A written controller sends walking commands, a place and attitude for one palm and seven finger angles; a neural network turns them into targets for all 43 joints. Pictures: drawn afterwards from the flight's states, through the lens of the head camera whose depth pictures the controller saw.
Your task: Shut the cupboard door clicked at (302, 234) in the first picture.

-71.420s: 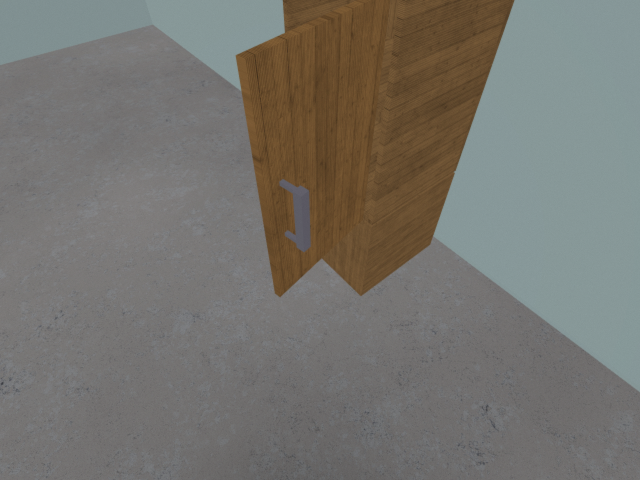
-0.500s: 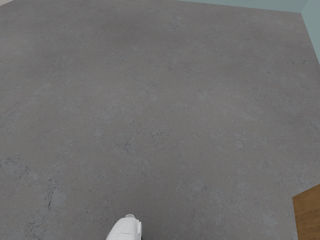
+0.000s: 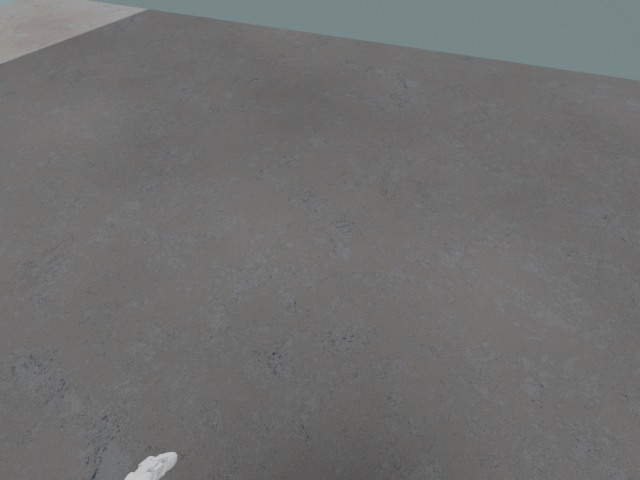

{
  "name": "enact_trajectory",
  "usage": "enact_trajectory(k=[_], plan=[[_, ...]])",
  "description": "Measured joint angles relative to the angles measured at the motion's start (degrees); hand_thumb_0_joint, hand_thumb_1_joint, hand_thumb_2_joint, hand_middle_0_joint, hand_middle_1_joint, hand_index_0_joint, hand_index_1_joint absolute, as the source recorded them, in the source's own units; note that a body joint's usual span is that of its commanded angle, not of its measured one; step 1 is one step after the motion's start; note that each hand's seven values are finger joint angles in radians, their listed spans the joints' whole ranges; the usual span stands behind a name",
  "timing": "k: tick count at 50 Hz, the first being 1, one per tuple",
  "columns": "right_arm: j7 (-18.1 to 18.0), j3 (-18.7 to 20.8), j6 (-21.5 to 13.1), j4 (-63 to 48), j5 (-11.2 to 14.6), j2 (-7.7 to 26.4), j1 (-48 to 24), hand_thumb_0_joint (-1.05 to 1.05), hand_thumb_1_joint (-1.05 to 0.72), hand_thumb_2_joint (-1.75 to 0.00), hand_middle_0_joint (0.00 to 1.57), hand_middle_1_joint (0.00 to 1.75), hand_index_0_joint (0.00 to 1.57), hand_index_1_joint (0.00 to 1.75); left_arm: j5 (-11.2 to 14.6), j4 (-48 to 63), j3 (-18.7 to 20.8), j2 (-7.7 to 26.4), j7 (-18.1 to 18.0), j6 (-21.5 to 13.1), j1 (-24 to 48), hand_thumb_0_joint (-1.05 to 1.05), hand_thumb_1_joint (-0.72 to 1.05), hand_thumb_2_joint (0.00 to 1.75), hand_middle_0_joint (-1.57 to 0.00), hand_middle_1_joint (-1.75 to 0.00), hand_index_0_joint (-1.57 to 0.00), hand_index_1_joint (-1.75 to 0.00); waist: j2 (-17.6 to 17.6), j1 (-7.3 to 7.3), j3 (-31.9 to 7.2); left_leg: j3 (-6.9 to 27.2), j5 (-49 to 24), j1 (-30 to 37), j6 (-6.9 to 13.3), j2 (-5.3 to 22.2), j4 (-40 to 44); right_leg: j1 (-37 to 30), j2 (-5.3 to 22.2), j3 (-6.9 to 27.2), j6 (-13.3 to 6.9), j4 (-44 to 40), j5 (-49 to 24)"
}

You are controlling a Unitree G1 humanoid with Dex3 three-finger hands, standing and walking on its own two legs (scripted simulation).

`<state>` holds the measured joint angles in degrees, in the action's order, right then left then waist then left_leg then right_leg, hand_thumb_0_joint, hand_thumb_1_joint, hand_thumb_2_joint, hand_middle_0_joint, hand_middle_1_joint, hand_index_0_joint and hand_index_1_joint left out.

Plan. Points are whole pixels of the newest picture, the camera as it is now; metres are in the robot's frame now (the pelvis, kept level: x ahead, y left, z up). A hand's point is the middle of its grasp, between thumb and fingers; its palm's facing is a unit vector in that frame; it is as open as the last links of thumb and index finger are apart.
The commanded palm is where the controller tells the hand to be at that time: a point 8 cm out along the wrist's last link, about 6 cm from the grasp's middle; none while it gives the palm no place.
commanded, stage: walk to a spot facing it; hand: left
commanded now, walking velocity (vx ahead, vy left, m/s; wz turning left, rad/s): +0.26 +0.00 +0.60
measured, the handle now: out of the picture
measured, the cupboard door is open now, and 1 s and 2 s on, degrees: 2 2 2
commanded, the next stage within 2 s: turn to face it in 0.14 s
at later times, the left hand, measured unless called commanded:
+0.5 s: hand out of the picture +0.10 +0.20 -0.18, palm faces +0.22 -0.96 -0.19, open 7.3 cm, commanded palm none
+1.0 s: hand (190, 366) +0.32 +0.24 -0.16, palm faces -0.11 -0.96 -0.24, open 7.3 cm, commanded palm none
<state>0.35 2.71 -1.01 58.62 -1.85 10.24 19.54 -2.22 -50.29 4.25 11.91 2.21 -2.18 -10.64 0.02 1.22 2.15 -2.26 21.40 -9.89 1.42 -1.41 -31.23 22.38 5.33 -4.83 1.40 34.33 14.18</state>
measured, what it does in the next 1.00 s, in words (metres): walks ahead: left foot, then right foot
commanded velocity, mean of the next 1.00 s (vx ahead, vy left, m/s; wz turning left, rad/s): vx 0.03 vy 0.00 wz -0.35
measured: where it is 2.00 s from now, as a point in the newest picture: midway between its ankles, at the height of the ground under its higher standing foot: (313, 478)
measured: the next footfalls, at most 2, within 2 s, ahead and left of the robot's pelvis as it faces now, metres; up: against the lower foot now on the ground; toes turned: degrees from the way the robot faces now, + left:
left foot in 0.38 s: +0.26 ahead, +0.15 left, +0.00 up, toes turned +16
right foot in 0.72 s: +0.25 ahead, -0.08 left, +0.00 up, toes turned -5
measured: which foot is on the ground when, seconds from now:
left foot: down 0.00-0.00, up 0.02-0.36, down 0.38-0.72, up 0.74-1.00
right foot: down 0.00-0.38, up 0.40-0.70, down 0.72-1.00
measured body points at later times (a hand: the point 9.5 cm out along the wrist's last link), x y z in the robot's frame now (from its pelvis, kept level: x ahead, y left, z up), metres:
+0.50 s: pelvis +0.17 +0.04 +0.00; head +0.21 +0.06 +0.44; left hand +0.09 +0.26 -0.17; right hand +0.35 -0.16 -0.13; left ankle +0.23 +0.14 -0.73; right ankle +0.10 -0.10 -0.67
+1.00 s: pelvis +0.23 +0.04 +0.01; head +0.28 +0.04 +0.45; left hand +0.32 +0.29 -0.14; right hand +0.29 -0.24 -0.12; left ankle +0.25 +0.17 -0.71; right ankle +0.21 -0.08 -0.73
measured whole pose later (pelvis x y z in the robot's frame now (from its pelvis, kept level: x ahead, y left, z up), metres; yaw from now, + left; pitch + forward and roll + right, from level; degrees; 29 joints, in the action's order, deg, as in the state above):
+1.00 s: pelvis +0.23 +0.04 +0.01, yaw -10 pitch +2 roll +1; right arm -1.6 3.0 2.1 51.3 -0.6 13.6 8.3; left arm -1.7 -52.2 4.9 12.9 0.0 2.4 -13.3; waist -1.7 -1.4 4.0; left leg -1.5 22.0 -21.3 -3.2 0.9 -40.7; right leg 17.0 -1.4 4.7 -0.4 30.9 15.8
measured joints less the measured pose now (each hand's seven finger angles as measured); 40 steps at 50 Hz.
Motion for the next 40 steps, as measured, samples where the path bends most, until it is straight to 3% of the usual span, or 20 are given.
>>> enact_trajectory(k=[3,5,7,12,16,18,19,23,26,30,34,35,36,38,40], plan=[[0.2,0.7,1.0,1.4,0.1,0.8,0.1,0.01,-0.91,-0.9,0.2,0.29,0.2,0.3,-0.1,-0.3,-0.5,-1.5,-0.7,-1.3,0.0,0.0,0.91,0.9,-0.2,-0.29,-0.2,-0.3,1.8,-0.11,0.5,2.6,6.1,-7.1,1.2,0.1,-20.6,-1.5,-0.9,-2.3,-2.5,2.3,2.1],[0.4,1.0,1.2,1.5,0.0,1.1,-0.6,0.01,-0.91,-0.9,0.2,0.29,0.2,0.3,0.0,-0.9,-0.8,-2.5,-1.3,-1.4,-1.3,0.0,0.91,0.9,-0.2,-0.29,-0.2,-0.3,1.9,0.09,0.5,2.4,2.5,-12.9,1.2,0.4,-32.4,-4.3,-0.7,-3.7,-2.7,0.1,2.2],[0.7,1.1,1.2,0.9,0.0,1.2,-1.5,0.01,-0.91,-0.9,0.2,0.29,0.2,0.3,0.0,-2.0,-0.9,-3.4,-1.9,-1.3,-2.9,0.0,0.91,0.9,-0.2,-0.3,-0.2,-0.3,1.7,0.58,0.3,1.7,-1.5,-17.4,0.5,1.9,-36.5,-7.6,-0.6,-5.4,-2.3,-3.7,1.9],[1.4,1.1,1.8,-2.0,0.1,0.9,-5.4,0.01,-0.91,-0.9,0.2,0.29,0.2,0.3,0.3,-4.3,-0.3,-2.8,-2.9,-1.6,-5.5,0.0,0.95,0.9,-0.2,-0.3,-0.21,-0.3,0.2,0.59,1.4,-0.5,-5.3,-23.7,-1.2,4.7,-28.8,-14.4,0.3,-10.0,-1.5,-10.1,2.4],[1.7,0.4,1.7,-3.9,0.1,1.4,-10.1,0.01,-0.91,-0.9,0.19,0.29,0.2,0.3,0.3,-5.7,-1.0,-2.2,-3.0,-1.4,-7.4,0.0,0.94,0.9,-0.2,-0.3,-0.21,-0.3,-0.6,-1.46,3.9,-2.9,-7.8,-21.8,-0.6,4.6,-13.8,-17.8,1.2,-12.1,0.1,-9.5,5.3],[1.4,-0.2,0.7,-4.7,0.0,1.6,-12.1,0.01,-0.91,-0.9,0.19,0.29,0.2,0.3,0.7,-6.8,-1.4,-2.3,-3.2,-1.0,-9.2,0.0,0.93,0.9,-0.2,-0.3,-0.2,-0.3,-0.8,-2.67,4.5,-3.5,-13.4,-18.0,0.0,3.8,-5.5,-18.6,1.7,-11.7,1.0,-6.6,8.0],[1.3,-0.6,0.0,-5.2,-0.1,2.0,-12.7,0.01,-0.91,-0.9,0.19,0.29,0.2,0.3,0.9,-7.3,-1.7,-2.5,-3.4,-0.6,-10.6,0.0,0.93,0.9,-0.2,-0.3,-0.2,-0.3,0.1,-3.33,4.0,-3.4,-19.6,-15.6,0.7,4.4,-2.3,-17.9,1.4,-11.0,1.2,-3.3,9.7],[-0.5,-2.0,-1.1,-5.6,0.0,0.4,-15.5,0.01,-0.91,-0.9,0.2,0.29,0.2,0.3,1.5,-10.0,-2.1,-1.9,-4.1,2.6,-10.4,0.0,0.92,0.9,-0.2,-0.3,-0.2,-0.3,-1.8,-4.54,4.4,-5.8,-8.1,-13.5,1.8,4.2,-6.5,-9.1,-0.2,-0.5,-0.5,18.6,20.3],[-1.3,-2.6,-0.2,-5.9,-0.1,-0.4,-16.6,0.01,-0.91,-0.9,0.2,0.29,0.2,0.3,1.4,-10.0,-1.7,-2.6,-3.2,4.3,-8.7,0.01,0.92,0.9,-0.2,-0.29,-0.2,-0.3,-0.7,-4.89,4.1,-7.4,-7.9,-11.2,1.2,5.3,-4.5,-3.0,-1.7,1.4,-0.7,25.4,19.3],[-1.3,-2.6,1.6,-5.5,-0.2,-0.9,-16.5,0.01,-0.9,-0.9,0.2,0.29,0.2,0.3,1.0,-7.4,-0.7,-3.1,-2.0,5.0,-6.9,0.01,0.91,0.9,-0.2,-0.29,-0.2,-0.3,1.3,-4.68,3.0,-9.3,-7.9,-9.2,1.0,6.9,-2.3,0.0,-2.2,0.0,-0.6,19.9,14.5],[-1.1,-1.5,3.1,-5.0,-0.1,-0.6,-14.9,0.01,-0.9,-0.9,0.2,0.3,0.21,0.3,0.6,-4.4,0.2,-2.9,-1.4,4.7,-5.9,0.01,0.91,0.9,-0.2,-0.29,-0.2,-0.3,2.5,-4.32,2.0,-11.0,-5.7,-8.9,-0.2,8.6,-4.7,-1.9,-3.1,-1.4,-0.7,9.8,7.3],[-1.0,-1.2,3.5,-5.0,0.0,-0.5,-14.3,0.01,-0.9,-0.9,0.2,0.3,0.21,0.3,0.5,-3.5,0.4,-2.4,-1.3,4.5,-6.0,0.0,0.91,0.9,-0.2,-0.29,-0.2,-0.3,2.1,-4.29,1.5,-11.6,-4.6,-9.3,-0.6,8.8,-6.2,-3.0,-3.3,-0.9,-1.0,6.4,5.2],[-0.8,-0.8,3.8,-5.1,0.2,-0.3,-13.7,0.01,-0.9,-0.9,0.2,0.3,0.21,0.3,0.3,-2.8,0.6,-1.9,-1.3,4.1,-6.2,0.0,0.91,0.9,-0.2,-0.3,-0.2,-0.3,1.3,-4.39,1.0,-12.1,-2.2,-10.3,-1.2,8.6,-8.6,-3.3,-3.3,0.3,-2.7,4.4,5.4],[-0.8,0.1,4.7,-5.1,0.5,1.1,-13.1,0.01,-0.9,-0.9,0.2,0.3,0.21,0.3,0.2,-2.6,0.4,-2.2,-1.7,3.9,-5.1,0.0,0.91,0.9,-0.2,-0.29,-0.2,-0.3,2.5,-4.53,1.2,-7.5,5.3,-13.7,-2.3,7.3,-17.1,-2.3,-4.3,0.9,-3.8,5.9,6.6],[-1.0,0.7,5.2,-4.9,0.5,2.2,-13.0,0.01,-0.9,-0.9,0.2,0.3,0.2,0.3,0.3,-2.3,0.2,-2.4,-2.2,3.7,-4.7,0.0,0.91,0.9,-0.2,-0.29,-0.2,-0.3,2.8,-4.44,1.6,-3.0,6.0,-16.9,-3.0,5.0,-25.7,-2.8,-5.1,2.0,-3.6,4.0,5.4]])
